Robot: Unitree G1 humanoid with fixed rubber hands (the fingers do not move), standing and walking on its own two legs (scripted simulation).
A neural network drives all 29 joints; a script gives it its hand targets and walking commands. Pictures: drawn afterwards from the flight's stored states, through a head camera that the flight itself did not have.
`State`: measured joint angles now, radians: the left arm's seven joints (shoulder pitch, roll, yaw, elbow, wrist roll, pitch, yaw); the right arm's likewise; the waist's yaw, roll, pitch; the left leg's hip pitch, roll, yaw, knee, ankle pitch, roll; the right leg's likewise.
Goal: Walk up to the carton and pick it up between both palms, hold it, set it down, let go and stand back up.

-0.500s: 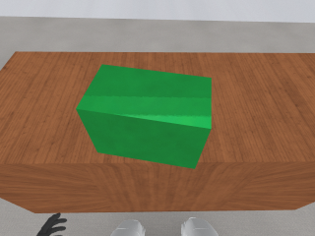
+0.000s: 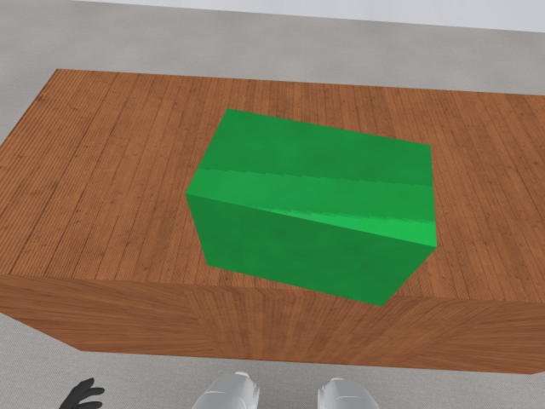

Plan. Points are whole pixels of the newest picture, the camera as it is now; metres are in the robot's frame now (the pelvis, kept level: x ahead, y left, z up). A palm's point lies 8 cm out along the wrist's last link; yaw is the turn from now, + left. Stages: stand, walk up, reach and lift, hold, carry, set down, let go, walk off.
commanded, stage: walk up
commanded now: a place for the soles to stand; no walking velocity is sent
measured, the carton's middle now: (307, 211) +0.39 -0.03 +0.03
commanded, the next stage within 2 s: reach and lift in 1.34 s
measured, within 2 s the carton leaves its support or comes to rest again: neither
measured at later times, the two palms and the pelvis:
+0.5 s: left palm out of the picture +0.07 +0.31 -0.09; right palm out of the picture +0.06 -0.31 -0.12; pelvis -0.01 -0.01 +0.00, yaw +1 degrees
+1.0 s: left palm out of the picture +0.07 +0.31 -0.10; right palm out of the picture +0.06 -0.30 -0.11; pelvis -0.02 +0.00 +0.00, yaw +1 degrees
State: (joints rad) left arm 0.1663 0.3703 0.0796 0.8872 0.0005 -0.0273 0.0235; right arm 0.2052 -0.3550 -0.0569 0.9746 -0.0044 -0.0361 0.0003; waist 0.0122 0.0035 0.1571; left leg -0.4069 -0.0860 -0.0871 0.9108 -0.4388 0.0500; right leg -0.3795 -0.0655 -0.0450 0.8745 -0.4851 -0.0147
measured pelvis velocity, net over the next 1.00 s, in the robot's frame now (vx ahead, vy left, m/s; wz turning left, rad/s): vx -0.02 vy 0.00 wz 0.01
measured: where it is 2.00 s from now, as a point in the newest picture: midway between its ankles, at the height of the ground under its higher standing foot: outside the picture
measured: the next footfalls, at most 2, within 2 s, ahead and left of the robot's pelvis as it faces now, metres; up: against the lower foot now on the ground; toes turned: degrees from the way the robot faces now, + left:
none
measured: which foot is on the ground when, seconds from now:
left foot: down 0.00-1.00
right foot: down 0.00-1.00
